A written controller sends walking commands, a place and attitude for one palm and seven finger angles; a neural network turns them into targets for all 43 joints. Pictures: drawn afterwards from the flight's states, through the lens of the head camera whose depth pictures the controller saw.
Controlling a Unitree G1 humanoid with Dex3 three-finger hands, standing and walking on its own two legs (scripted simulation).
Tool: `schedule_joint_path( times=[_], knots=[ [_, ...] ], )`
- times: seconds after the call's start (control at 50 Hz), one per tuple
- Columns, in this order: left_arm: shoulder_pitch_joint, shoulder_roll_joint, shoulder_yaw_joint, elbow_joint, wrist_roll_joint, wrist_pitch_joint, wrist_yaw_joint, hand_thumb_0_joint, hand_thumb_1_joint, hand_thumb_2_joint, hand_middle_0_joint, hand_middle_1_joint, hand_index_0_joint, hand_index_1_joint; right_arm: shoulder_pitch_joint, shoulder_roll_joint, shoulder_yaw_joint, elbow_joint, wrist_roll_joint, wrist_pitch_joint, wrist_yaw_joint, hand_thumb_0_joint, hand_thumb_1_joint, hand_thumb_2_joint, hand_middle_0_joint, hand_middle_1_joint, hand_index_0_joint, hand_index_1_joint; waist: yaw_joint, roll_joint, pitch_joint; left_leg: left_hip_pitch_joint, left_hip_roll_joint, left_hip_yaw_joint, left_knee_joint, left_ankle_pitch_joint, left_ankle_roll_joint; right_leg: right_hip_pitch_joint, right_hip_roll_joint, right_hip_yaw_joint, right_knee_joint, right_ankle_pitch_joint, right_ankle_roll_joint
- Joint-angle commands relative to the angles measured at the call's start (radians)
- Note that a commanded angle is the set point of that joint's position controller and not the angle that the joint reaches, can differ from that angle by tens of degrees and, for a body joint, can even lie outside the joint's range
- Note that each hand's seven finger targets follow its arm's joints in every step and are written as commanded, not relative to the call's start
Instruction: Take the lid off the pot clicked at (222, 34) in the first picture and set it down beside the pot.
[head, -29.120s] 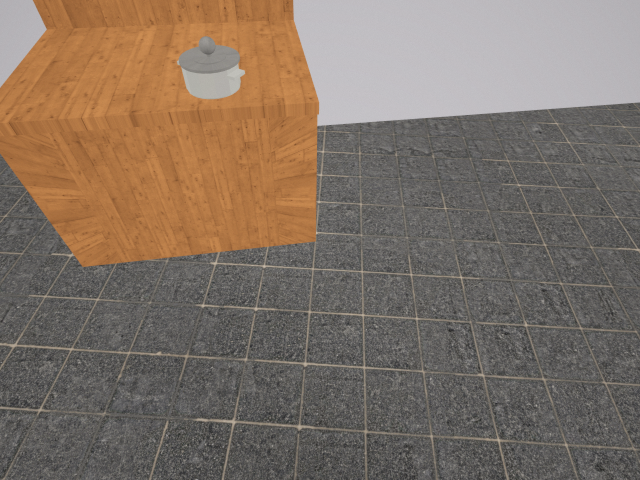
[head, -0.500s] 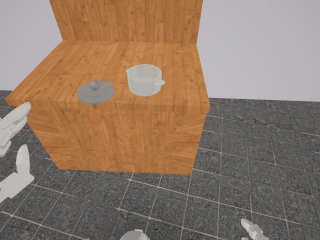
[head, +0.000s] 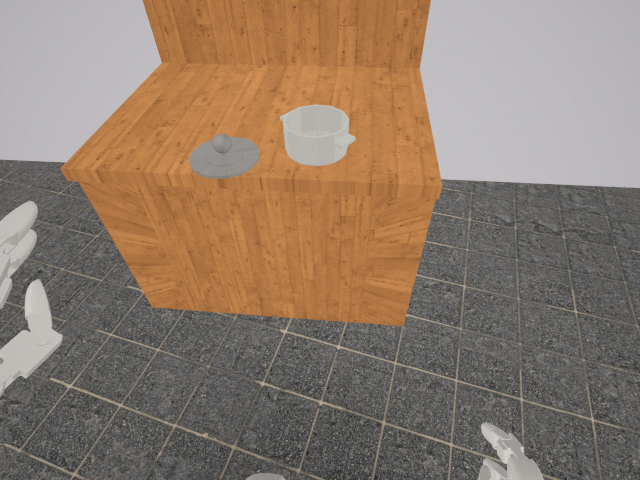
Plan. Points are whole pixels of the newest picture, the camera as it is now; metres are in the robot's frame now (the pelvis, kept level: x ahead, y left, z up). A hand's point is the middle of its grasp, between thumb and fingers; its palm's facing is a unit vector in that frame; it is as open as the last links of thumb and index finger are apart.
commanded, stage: stop stepping back and stand still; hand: left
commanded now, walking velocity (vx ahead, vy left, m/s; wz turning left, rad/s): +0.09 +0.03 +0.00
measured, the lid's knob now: (221, 143) +0.85 +0.31 -0.04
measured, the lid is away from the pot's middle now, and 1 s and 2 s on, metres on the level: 0.24 0.24 0.24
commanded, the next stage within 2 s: let the arm hang, fingers relaxed in 1.16 s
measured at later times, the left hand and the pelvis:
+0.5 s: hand out of the picture +0.11 +0.19 -0.15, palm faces +0.09 -0.97 -0.22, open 7.1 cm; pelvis +0.06 +0.00 +0.01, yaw +6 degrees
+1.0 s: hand out of the picture +0.16 +0.19 -0.16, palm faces +0.09 -0.97 -0.22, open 7.3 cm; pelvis +0.13 +0.01 +0.02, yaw +3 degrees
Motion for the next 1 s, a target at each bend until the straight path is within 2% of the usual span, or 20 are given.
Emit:
schedule_joint_path(
  times=[0.0, 0.06, 0.12, 0.14, 0.16, 0.18, 0.22, 0.26, 0.3, 0.34, 0.36, 0.38, 0.42, 0.48, 0.56, 0.6, 0.64, 0.7, 0.8, 0.98],
  knots=[
    [-0.234, -0.089, -0.211, 0.518, 0.142, 0.194, -0.081, 0.0, 0.9, 0.9, -0.2, -0.3, -0.2, -0.3, 0.044, -0.133, -0.08, -0.024, -0.021, 0.051, 0.065, 0.0, -0.9, -0.9, 0.2, 0.3, 0.2, 0.3, -0.091, -0.213, -0.055, -0.085, 0.093, -0.006, 0.232, 0.005, -0.014, -0.23, -0.334, 0.256, -0.36, -0.419, -0.126],
    [-0.316, -0.1, -0.26, 0.614, 0.119, 0.227, -0.08, 0.0, 0.9, 0.9, -0.2, -0.3, -0.2, -0.3, 0.054, -0.109, -0.059, -0.04, -0.026, 0.099, 0.061, 0.0, -0.9, -0.9, 0.2, 0.3, 0.2, 0.3, -0.096, -0.328, -0.005, 0.031, 0.089, 0.04, -0.025, -0.074, -0.001, -0.273, -0.299, 0.106, -0.381, -0.415, -0.1],
    [-0.36, -0.08, -0.282, 0.787, 0.106, 0.248, -0.088, 0.0, 0.9, 0.9, -0.2, -0.3, -0.2, -0.3, 0.137, -0.11, -0.057, 0.011, -0.047, 0.115, 0.055, 0.0, -0.9, -0.9, 0.2, 0.3, 0.2, 0.3, -0.114, -0.217, 0.073, 0.265, 0.028, 0.119, -0.426, -0.038, 0.022, -0.373, -0.252, 0.082, -0.254, -0.493, -0.061],
    [-0.343, -0.119, -0.297, 0.837, 0.1, 0.255, -0.098, 0.0, 0.9, 0.9, -0.2, -0.3, -0.2, -0.3, 0.193, -0.139, -0.062, 0.036, -0.06, 0.111, 0.054, 0.0, -0.9, -0.9, 0.2, 0.3, 0.2, 0.3, -0.122, 0.0, 0.083, 0.295, 0.059, -0.02, -0.619, -0.122, 0.053, -0.427, -0.151, 0.035, -0.016, -0.51, -0.021],
    [-0.308, -0.197, -0.318, 0.869, 0.093, 0.248, -0.111, 0.0, 0.9, 0.9, -0.2, -0.3, -0.2, -0.3, 0.235, -0.229, -0.084, 0.048, -0.076, 0.096, 0.046, 0.0, -0.9, -0.9, 0.2, 0.3, 0.2, 0.3, -0.121, 0.414, 0.077, 0.301, 0.312, -0.465, -0.826, -0.248, 0.167, -0.58, 0.012, -0.073, 0.396, -0.441, 0.057],
    [-0.419, -0.145, -0.313, 0.886, 0.089, 0.234, -0.11, 0.0, 0.9, 0.9, -0.2, -0.3, -0.2, -0.3, 0.203, -0.251, -0.086, 0.045, -0.077, 0.093, 0.023, 0.0, -0.9, -0.9, 0.2, 0.3, 0.2, 0.3, -0.122, 0.287, 0.1, 0.204, 0.408, -0.613, -0.893, -0.234, 0.263, -0.554, -0.049, 0.107, 0.559, -0.3, 0.041],
    [-0.389, -0.157, -0.313, 0.972, 0.085, 0.226, -0.128, 0.0, 0.9, 0.9, -0.2, -0.3, -0.2, -0.3, 0.071, -0.248, -0.082, 0.031, -0.08, 0.078, 0.014, 0.0, -0.9, -0.9, 0.2, 0.3, 0.2, 0.3, -0.032, 0.008, -0.072, 0.125, 0.312, -0.384, -0.832, -0.056, 0.188, -0.352, -0.058, 0.126, 0.6, -0.142, 0.059],
    [-0.387, -0.124, -0.326, 1.072, 0.089, 0.231, -0.126, 0.0, 0.9, 0.9, -0.2, -0.3, -0.2, -0.3, 0.01, -0.184, -0.058, 0.065, -0.069, 0.063, 0.006, 0.0, -0.9, -0.9, 0.2, 0.3, 0.2, 0.3, -0.008, 0.269, -0.006, 0.044, 0.223, -0.188, -0.806, 0.028, 0.11, -0.266, -0.083, 0.108, 0.432, -0.15, 0.065],
    [-0.31, -0.137, -0.341, 1.165, 0.079, 0.222, -0.128, 0.0, 0.9, 0.9, -0.2, -0.3, -0.2, -0.3, 0.043, -0.161, -0.048, 0.111, -0.067, 0.071, 0.0, 0.0, -0.9, -0.9, 0.2, 0.3, 0.2, 0.3, -0.002, 0.26, -0.042, 0.066, 0.187, -0.055, -0.696, 0.176, 0.066, -0.063, -0.044, 0.036, 0.127, -0.188, 0.059],
    [-0.179, -0.139, -0.317, 1.257, 0.076, 0.199, -0.122, 0.0, 0.9, 0.9, -0.2, -0.3, -0.2, -0.3, 0.118, -0.125, -0.053, 0.155, -0.058, 0.079, 0.001, 0.0, -0.9, -0.9, 0.2, 0.3, 0.2, 0.3, 0.016, 0.074, -0.143, 0.089, 0.085, 0.041, -0.478, 0.208, 0.015, 0.169, -0.018, 0.045, -0.151, 0.0, 0.049],
    [-0.151, -0.072, -0.306, 1.284, 0.078, 0.185, -0.106, 0.0, 0.9, 0.9, -0.2, -0.3, -0.2, -0.3, 0.145, -0.069, -0.05, 0.156, -0.039, 0.083, 0.005, 0.0, -0.9, -0.9, 0.2, 0.3, 0.2, 0.3, 0.015, -0.203, -0.161, -0.063, 0.012, 0.098, -0.307, 0.074, -0.021, 0.308, -0.173, 0.326, -0.217, 0.18, -0.008],
    [-0.135, -0.041, -0.304, 1.306, 0.076, 0.175, -0.093, 0.0, 0.9, 0.9, -0.2, -0.3, -0.2, -0.3, 0.136, -0.048, -0.047, 0.149, -0.032, 0.083, 0.011, 0.0, -0.9, -0.9, 0.2, 0.3, 0.2, 0.3, 0.022, -0.273, -0.14, -0.15, -0.025, 0.092, -0.2, -0.124, -0.039, 0.331, -0.332, 0.551, -0.307, 0.352, -0.091],
    [-0.203, -0.079, -0.308, 1.323, 0.086, 0.169, -0.082, 0.0, 0.9, 0.9, -0.2, -0.3, -0.2, -0.3, 0.114, -0.045, -0.052, 0.17, -0.035, 0.081, 0.014, 0.0, -0.9, -0.9, 0.2, 0.3, 0.2, 0.3, -0.005, -0.137, -0.114, -0.15, 0.009, 0.027, -0.082, -0.143, -0.033, 0.325, -0.309, 0.495, -0.272, 0.601, -0.155],
    [-0.256, -0.135, -0.312, 1.368, 0.082, 0.181, -0.053, 0.0, 0.9, 0.9, -0.2, -0.3, -0.2, -0.3, 0.106, -0.045, -0.054, 0.206, -0.029, 0.091, 0.01, 0.0, -0.9, -0.9, 0.2, 0.3, 0.2, 0.3, -0.023, -0.274, -0.111, -0.12, 0.022, 0.012, -0.155, -0.109, -0.017, 0.37, -0.258, 0.35, -0.222, 0.824, -0.144],
    [-0.297, -0.149, -0.318, 1.417, 0.073, 0.194, -0.058, 0.0, 0.9, 0.9, -0.2, -0.3, -0.2, -0.3, 0.151, 0.002, -0.038, 0.281, -0.026, 0.096, 0.02, 0.0, -0.9, -0.9, 0.2, 0.3, 0.2, 0.3, -0.07, -0.116, -0.05, 0.197, 0.002, 0.056, -0.623, 0.27, -0.003, 0.199, -0.149, 0.2, -0.179, 0.546, -0.044],
    [-0.244, -0.199, -0.331, 1.426, 0.06, 0.201, -0.068, 0.0, 0.9, 0.9, -0.2, -0.3, -0.2, -0.3, 0.137, -0.078, -0.048, 0.284, -0.037, 0.085, 0.005, 0.0, -0.9, -0.9, 0.2, 0.3, 0.2, 0.3, -0.042, 0.071, -0.077, 0.386, 0.174, -0.153, -0.667, 0.553, 0.084, 0.002, -0.047, 0.12, -0.09, 0.177, 0.033],
    [-0.257, -0.221, -0.348, 1.439, 0.067, 0.209, -0.07, 0.0, 0.9, 0.9, -0.2, -0.3, -0.2, -0.3, 0.123, -0.126, -0.056, 0.274, -0.052, 0.099, -0.007, 0.0, -0.9, -0.9, 0.2, 0.3, 0.2, 0.3, -0.049, 0.032, -0.029, 0.311, 0.27, -0.225, -0.728, 0.448, 0.164, 0.014, -0.007, 0.091, -0.073, -0.16, 0.043],
    [-0.27, -0.193, -0.345, 1.477, 0.067, 0.212, -0.076, 0.0, 0.9, 0.9, -0.2, -0.3, -0.2, -0.3, 0.068, -0.074, -0.037, 0.295, -0.042, 0.097, -0.012, 0.0, -0.9, -0.9, 0.2, 0.3, 0.2, 0.3, -0.024, 0.124, 0.016, 0.297, 0.176, -0.121, -0.683, 0.656, 0.112, 0.073, -0.035, 0.096, -0.152, 0.046, 0.045],
    [-0.246, -0.171, -0.345, 1.511, 0.069, 0.19, -0.059, 0.0, 0.9, 0.9, -0.2, -0.3, -0.2, -0.3, 0.05, -0.036, -0.041, 0.31, -0.03, 0.095, -0.007, 0.0, -0.9, -0.9, 0.2, 0.3, 0.2, 0.3, -0.036, -0.148, -0.08, 0.342, 0.074, 0.021, -0.558, 0.575, 0.02, 0.203, -0.113, 0.175, -0.223, 0.545, 0.01],
    [-0.255, -0.168, -0.333, 1.509, 0.069, 0.199, -0.05, 0.0, 0.9, 0.9, -0.2, -0.3, -0.2, -0.3, 0.06, -0.024, -0.043, 0.353, -0.033, 0.104, -0.012, 0.0, -0.9, -0.9, 0.2, 0.3, 0.2, 0.3, -0.038, -0.027, -0.057, 0.372, 0.079, 0.042, -0.561, 0.629, 0.022, 0.21, -0.099, 0.153, -0.198, 0.565, 0.01]
  ],
)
